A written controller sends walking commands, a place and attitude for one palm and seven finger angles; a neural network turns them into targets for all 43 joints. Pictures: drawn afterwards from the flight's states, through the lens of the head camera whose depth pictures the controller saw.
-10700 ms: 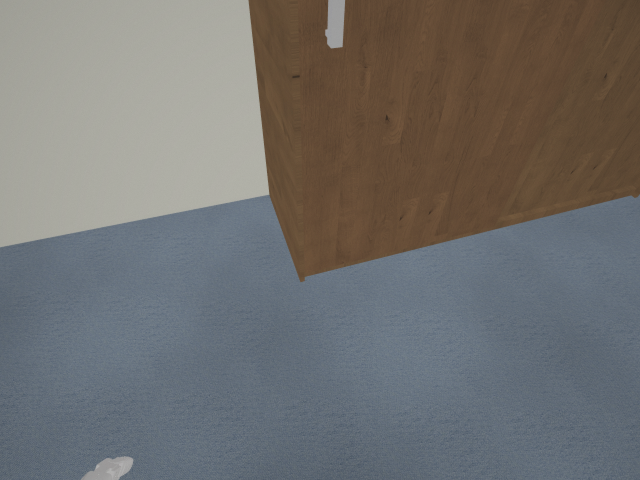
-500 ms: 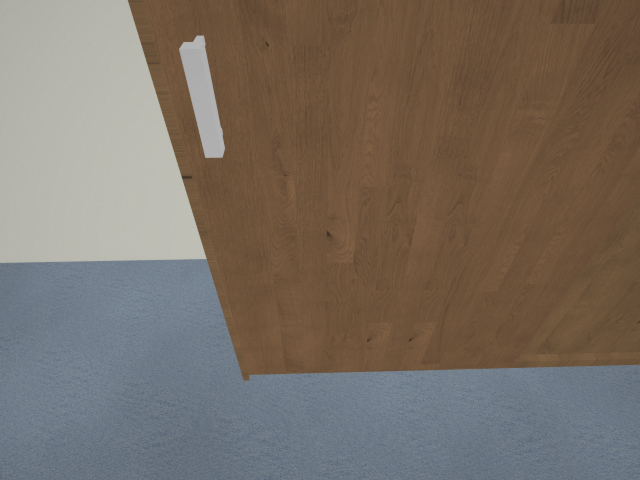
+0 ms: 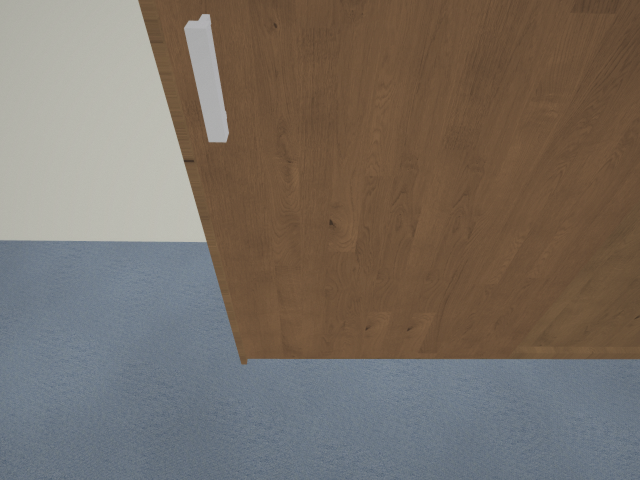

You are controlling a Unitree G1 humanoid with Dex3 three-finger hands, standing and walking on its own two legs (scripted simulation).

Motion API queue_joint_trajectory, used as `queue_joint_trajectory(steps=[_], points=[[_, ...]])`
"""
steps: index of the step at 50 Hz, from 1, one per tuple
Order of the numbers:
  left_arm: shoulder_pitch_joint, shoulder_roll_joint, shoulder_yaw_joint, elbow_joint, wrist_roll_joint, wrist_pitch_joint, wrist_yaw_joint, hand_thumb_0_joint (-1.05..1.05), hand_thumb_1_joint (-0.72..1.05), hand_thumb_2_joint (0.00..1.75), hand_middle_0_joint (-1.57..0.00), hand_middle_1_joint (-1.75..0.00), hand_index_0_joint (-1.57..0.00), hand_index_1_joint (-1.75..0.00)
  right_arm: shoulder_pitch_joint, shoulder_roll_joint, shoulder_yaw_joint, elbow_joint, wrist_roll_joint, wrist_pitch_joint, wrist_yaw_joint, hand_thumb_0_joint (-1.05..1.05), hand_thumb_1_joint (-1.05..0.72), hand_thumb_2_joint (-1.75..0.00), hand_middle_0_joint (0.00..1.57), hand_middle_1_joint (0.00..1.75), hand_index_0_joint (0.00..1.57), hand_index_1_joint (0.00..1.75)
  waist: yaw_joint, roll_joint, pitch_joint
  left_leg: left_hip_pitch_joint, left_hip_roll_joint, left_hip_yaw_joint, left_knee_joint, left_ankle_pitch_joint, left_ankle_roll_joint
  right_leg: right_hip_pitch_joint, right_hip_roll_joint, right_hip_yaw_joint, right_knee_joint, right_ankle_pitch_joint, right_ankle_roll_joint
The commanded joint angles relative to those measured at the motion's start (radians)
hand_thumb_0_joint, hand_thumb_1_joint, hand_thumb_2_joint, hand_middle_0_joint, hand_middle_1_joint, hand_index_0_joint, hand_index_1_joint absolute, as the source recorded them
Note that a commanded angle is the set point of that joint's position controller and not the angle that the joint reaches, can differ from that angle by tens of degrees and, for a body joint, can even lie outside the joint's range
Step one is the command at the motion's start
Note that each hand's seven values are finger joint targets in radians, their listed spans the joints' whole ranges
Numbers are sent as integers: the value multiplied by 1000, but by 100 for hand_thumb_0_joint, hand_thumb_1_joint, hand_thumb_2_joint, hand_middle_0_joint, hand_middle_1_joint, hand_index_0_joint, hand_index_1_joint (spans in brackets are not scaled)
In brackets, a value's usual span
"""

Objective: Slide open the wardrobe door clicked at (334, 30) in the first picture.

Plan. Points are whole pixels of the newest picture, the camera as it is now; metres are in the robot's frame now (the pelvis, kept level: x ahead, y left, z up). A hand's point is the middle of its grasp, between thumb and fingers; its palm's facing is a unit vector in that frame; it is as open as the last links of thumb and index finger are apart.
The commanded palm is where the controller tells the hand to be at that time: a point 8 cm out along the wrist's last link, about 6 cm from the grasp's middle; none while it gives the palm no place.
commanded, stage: look again from close up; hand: left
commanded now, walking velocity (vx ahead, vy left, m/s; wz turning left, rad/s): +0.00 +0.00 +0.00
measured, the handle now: (212, 80) +0.58 +0.20 +0.22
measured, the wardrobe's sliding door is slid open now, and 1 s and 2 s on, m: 0.00 0.00 0.00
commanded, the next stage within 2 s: shuffle to correct the standing spot in 1.14 s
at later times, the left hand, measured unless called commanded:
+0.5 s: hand out of the picture +0.01 +0.17 -0.17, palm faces +0.04 -0.98 -0.17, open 7.4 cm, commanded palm none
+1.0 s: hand out of the picture +0.02 +0.16 -0.17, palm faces +0.04 -0.98 -0.17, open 7.4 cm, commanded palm none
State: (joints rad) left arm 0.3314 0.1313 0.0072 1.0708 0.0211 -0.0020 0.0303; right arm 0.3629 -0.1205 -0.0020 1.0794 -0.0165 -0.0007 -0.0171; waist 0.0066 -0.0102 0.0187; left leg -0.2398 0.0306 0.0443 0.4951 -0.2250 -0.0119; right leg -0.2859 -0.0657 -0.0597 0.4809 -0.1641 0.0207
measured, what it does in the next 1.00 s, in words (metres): stands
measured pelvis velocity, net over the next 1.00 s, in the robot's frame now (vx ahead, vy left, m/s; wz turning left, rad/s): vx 0.02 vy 0.00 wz -0.01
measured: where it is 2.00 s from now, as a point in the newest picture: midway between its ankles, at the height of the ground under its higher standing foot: outside the picture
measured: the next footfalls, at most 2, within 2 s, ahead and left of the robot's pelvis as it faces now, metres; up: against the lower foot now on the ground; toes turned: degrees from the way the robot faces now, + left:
right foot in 1.88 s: +0.25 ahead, -0.08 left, +0.00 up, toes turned -3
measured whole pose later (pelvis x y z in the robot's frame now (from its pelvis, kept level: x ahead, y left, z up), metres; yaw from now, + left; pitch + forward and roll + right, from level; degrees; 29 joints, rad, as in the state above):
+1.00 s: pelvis +0.02 +0.00 +0.00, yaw -1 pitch -2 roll +0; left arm 0.31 0.12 0.01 1.09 0.02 -0.01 0.03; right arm 0.31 -0.12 0.00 1.11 -0.01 -0.01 -0.02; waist 0.01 -0.01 0.04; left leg -0.18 0.03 0.06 0.45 -0.24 -0.01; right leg -0.24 -0.06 -0.05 0.45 -0.18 0.03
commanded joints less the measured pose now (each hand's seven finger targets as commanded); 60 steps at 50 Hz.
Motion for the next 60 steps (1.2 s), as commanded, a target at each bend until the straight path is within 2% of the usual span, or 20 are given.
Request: queue_joint_trajectory(steps=[1,2,7,13,16,22,25,31,34,41,46,49,54,56,60], points=[[65,94,20,-33,-3,-13,4,0,90,90,-20,-30,-20,-30,69,-95,-21,-27,2,-17,-5,0,-90,-90,20,30,20,30,-5,-9,81,-107,50,-78,-146,-150,25,14,-45,90,-126,-211,-36],[61,92,20,-33,-3,-12,4,0,90,90,-20,-30,-20,-30,64,-95,-20,-26,2,-17,-5,0,-90,-90,20,30,20,30,-5,13,89,-111,53,-81,-154,-157,24,11,-44,86,-122,-203,-36],[62,83,18,-31,-3,-17,5,0,90,90,-20,-30,-20,-30,49,-93,-20,-27,5,-25,-7,0,-90,-90,20,30,20,30,-1,24,73,-99,65,-85,-162,-94,24,50,-41,72,-98,-95,-34],[62,83,17,-24,-3,-19,6,0,90,90,-20,-30,-20,-30,37,-88,-20,-20,6,-24,-8,0,-90,-90,20,30,20,30,-1,-3,74,-73,60,-68,-151,-56,21,54,-47,73,-109,-80,-33],[61,80,18,-24,-3,-20,7,0,90,90,-20,-30,-20,-30,32,-89,-20,-15,6,-26,-9,0,-90,-90,20,30,20,30,-2,9,63,-53,64,-70,-151,-25,22,60,-45,71,-103,-51,-33],[59,85,18,-20,-3,-19,6,0,90,90,-20,-30,-20,-30,18,-91,-19,-13,6,-24,-8,0,-90,-90,20,30,20,30,0,1,81,-58,60,-67,-157,-40,20,60,-47,72,-114,-63,-32],[57,89,16,-20,-3,-21,6,0,90,90,-20,-30,-20,-30,25,-92,-19,-11,6,-23,-8,0,-90,-90,20,30,20,30,-3,-13,61,-36,61,-60,-151,-21,21,65,-49,75,-120,-62,-34],[52,89,18,-19,-3,-19,6,0,90,90,-20,-30,-20,-30,15,-95,-18,-8,5,-24,-8,0,-90,-90,20,30,20,30,0,20,72,-45,64,-65,-163,-32,19,71,-45,70,-115,-53,-33],[50,90,17,-16,-4,-18,5,0,90,90,-20,-30,-20,-30,12,-93,-18,-6,5,-23,-8,0,-90,-90,20,30,20,30,0,10,83,-49,60,-62,-164,-55,19,60,-46,73,-123,-80,-32],[55,85,17,-14,-3,-21,6,0,90,90,-20,-30,-20,-30,17,-95,-18,-1,6,-27,-9,0,-90,-90,20,30,20,30,1,8,53,-23,68,-59,-160,1,21,83,-46,68,-108,-18,-33],[52,85,17,-11,-3,-20,6,0,90,90,-20,-30,-20,-30,18,-86,-17,4,5,-23,-9,0,-90,-90,20,30,20,30,0,0,88,-37,62,-55,-163,-34,19,59,-44,75,-123,-62,-34],[54,87,17,-11,-4,-19,5,0,90,90,-20,-30,-20,-30,24,-86,-17,4,4,-21,-8,0,-90,-90,20,30,20,30,-2,-16,86,-29,57,-49,-159,-48,20,46,-47,83,-134,-99,-35],[54,87,18,-9,-4,-22,5,0,90,90,-20,-30,-20,-30,24,-86,-18,9,4,-26,-9,0,-90,-90,20,30,20,30,0,4,62,-23,62,-49,-156,-20,18,70,-45,76,-122,-55,-35],[55,85,17,-8,-3,-21,6,0,90,90,-20,-30,-20,-30,22,-84,-17,10,5,-26,-10,0,-90,-90,20,30,20,30,1,12,76,-28,65,-50,-159,-17,18,68,-44,74,-120,-47,-36],[57,85,16,-6,-3,-22,6,0,90,90,-20,-30,-20,-30,23,-83,-16,12,5,-26,-10,0,-90,-90,20,30,20,30,1,0,76,-24,66,-50,-161,-13,20,69,-44,76,-122,-45,-37]])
